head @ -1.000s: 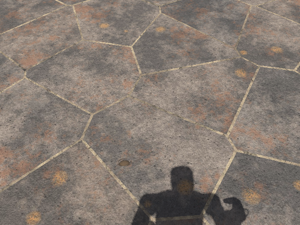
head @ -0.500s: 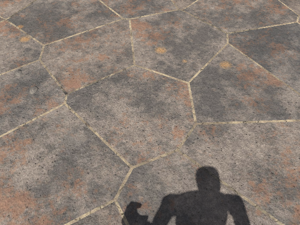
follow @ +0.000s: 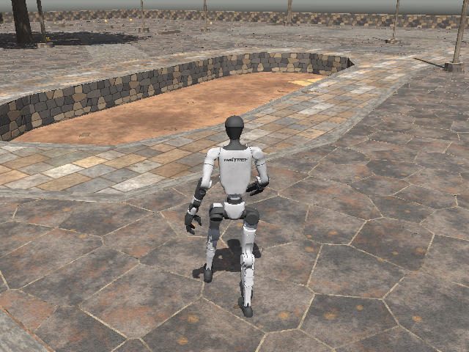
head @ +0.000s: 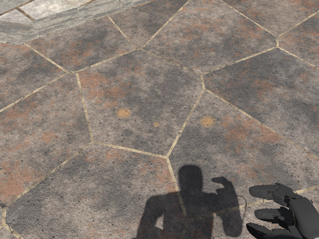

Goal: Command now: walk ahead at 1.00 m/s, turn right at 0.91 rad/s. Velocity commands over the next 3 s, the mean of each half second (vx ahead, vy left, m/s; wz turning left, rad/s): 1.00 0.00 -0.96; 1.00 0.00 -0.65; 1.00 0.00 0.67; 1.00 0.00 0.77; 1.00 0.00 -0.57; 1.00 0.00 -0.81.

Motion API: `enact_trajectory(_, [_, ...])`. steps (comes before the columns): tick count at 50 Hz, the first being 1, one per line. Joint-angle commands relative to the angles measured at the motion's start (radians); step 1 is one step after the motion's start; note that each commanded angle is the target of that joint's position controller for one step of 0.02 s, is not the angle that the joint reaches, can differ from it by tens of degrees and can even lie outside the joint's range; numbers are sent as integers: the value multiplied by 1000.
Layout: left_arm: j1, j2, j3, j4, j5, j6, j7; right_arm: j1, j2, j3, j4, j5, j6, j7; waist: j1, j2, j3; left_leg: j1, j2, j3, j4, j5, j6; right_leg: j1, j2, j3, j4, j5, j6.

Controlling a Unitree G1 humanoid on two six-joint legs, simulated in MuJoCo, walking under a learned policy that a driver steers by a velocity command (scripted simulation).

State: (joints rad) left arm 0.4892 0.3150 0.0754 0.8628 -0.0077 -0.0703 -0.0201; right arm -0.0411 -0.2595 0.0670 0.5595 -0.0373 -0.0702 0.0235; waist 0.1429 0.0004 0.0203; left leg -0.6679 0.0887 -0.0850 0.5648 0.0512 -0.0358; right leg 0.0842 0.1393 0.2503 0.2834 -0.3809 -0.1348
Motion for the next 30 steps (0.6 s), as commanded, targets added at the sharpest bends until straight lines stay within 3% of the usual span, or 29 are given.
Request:
enact_trajectory(1, [-39,230,59,-57,10,-11,13,118,-179,-74,-14,8,-20,-25,-134,-53,-103,487,-125,77,-56,-110,23,-194,-148,126,199,877,-23])
enact_trajectory(2, [-96,253,64,-70,15,-14,10,305,-216,-96,31,11,-26,-39,-252,-50,-197,691,-93,64,-46,-170,34,-257,-122,111,423,856,-2])
enact_trajectory(3, [-140,180,44,-96,20,-29,10,540,-286,-130,71,-8,-30,-61,-353,7,-325,937,67,-80,-10,-451,63,-404,-84,58,728,640,4])
enact_trajectory(4, [-34,-13,-3,-142,-23,-30,15,563,-356,-149,79,-57,-28,-63,-255,324,-458,1180,395,-585,-156,-747,142,-713,17,-56,1049,-161,26])
enact_trajectory(5, [-56,50,-15,-163,-13,-15,16,479,-340,-162,77,-33,-13,-56,-229,354,-439,1104,403,-834,-301,-915,186,-849,-50,-116,1160,-75,14])
enact_trajectory(6, [-169,110,-3,-151,12,1,16,382,-230,-143,64,-24,-10,-53,-237,192,-249,947,332,-629,-308,-877,165,-890,-118,-147,1139,45,14])
enact_trajectory(7, [-222,115,0,-155,26,10,3,349,-169,-129,79,-21,-8,-47,-227,88,-147,824,284,-443,-291,-658,150,-873,-155,-164,1086,103,22])
enact_trajectory(8, [-267,102,0,-161,35,20,-13,369,-144,-123,107,-24,-9,-46,-221,55,-90,746,237,-301,-298,-478,131,-852,-181,-166,1056,112,28])
enact_trajectory(9, [-272,74,-5,-178,43,34,-28,399,-123,-116,142,-19,-16,-46,-198,98,-58,693,218,-212,-303,-370,123,-841,-200,-167,1043,110,35])
enact_trajectory(11, [-315,19,-23,-214,42,60,-43,445,-76,-106,197,6,-34,-31,-173,108,-20,662,200,-79,-321,-193,100,-879,-230,-182,1041,116,36])
enact_trajectory(13, [-387,5,-38,-269,45,70,-54,434,-80,-107,216,15,-49,-20,-150,103,13,619,198,41,-354,-13,92,-907,-240,-211,1001,171,39])
enact_trajectory(15, [-449,12,-48,-307,42,72,-64,389,-95,-110,221,11,-60,-21,-122,100,52,562,158,173,-404,61,78,-879,-234,-243,894,283,39])
enact_trajectory(18, [-557,17,-62,-338,39,70,-85,423,-133,-116,252,9,-64,-27,-131,40,123,548,107,317,-454,232,51,-770,-192,-367,621,379,9])
enact_trajectory(19, [-573,14,-65,-338,38,68,-89,441,-156,-120,258,7,-65,-30,-131,39,122,566,105,349,-434,417,37,-705,-162,-411,556,387,-12])
enact_trajectory(21, [-527,38,-58,-311,38,63,-82,489,-211,-133,262,9,-50,-46,-99,79,61,665,120,371,-291,871,21,-585,-80,-471,505,344,-43])
enact_trajectory(22, [-446,63,-49,-286,38,61,-74,484,-242,-141,257,8,-36,-56,-45,103,5,686,142,365,-162,999,17,-484,-51,-465,493,305,-59])
enact_trajectory(23, [-294,100,-30,-242,39,58,-63,452,-269,-149,246,5,-19,-62,38,116,-71,656,166,349,39,1068,25,-315,-25,-443,491,263,-82])
enact_trajectory(24, [-70,147,-2,-171,38,53,-45,396,-278,-152,219,1,-4,-60,131,109,-158,538,179,321,324,997,40,-61,-20,-374,440,236,-125])
enact_trajectory(25, [4,186,30,-122,24,53,-16,392,-244,-151,217,-8,5,-44,121,-4,-167,325,62,318,694,242,39,139,-55,-272,359,189,-155])
enact_trajectory(26, [-81,275,47,-137,15,67,3,417,-101,-114,164,-31,-3,-33,-15,-214,-118,7,-75,281,1080,-580,18,205,-228,33,418,394,-202])
enact_trajectory(27, [-78,329,62,-187,36,81,7,405,-152,-115,42,3,-25,-32,-22,-202,-343,-211,-103,55,1173,-553,4,408,-370,467,159,128,-386])
enact_trajectory(28, [-85,278,61,-188,32,82,17,317,-189,-112,33,-2,-48,-31,-15,-35,-229,-267,-47,0,1063,-464,8,293,-393,555,-12,-45,-344])
enact_trajectory(29, [-123,226,49,-172,31,73,25,297,-191,-110,41,0,-55,-30,-71,43,-64,-238,-13,4,946,-413,8,106,-366,494,-58,-18,-305])
enact_trajectory(30, [-151,202,41,-159,28,57,30,286,-179,-105,50,-15,-46,-33,-124,94,0,-160,11,3,873,-430,-5,-49,-320,414,-59,92,-282])
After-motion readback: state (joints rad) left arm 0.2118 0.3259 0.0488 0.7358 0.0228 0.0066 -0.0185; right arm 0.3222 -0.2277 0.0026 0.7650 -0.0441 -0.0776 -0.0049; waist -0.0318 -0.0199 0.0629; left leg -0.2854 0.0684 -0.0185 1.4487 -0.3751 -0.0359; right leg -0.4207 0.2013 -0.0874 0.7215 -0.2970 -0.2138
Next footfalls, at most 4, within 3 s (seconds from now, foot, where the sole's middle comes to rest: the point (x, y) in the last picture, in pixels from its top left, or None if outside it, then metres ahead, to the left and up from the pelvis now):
0.06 left None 0.27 0.18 -0.77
0.50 right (216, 205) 0.62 -0.11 -0.77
0.90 left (240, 128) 1.05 -0.22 -0.77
1.30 right None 1.17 -0.63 -0.77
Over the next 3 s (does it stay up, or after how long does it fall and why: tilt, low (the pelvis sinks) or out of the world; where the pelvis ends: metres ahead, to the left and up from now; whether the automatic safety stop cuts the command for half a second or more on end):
stays up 2.59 -0.96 -0.02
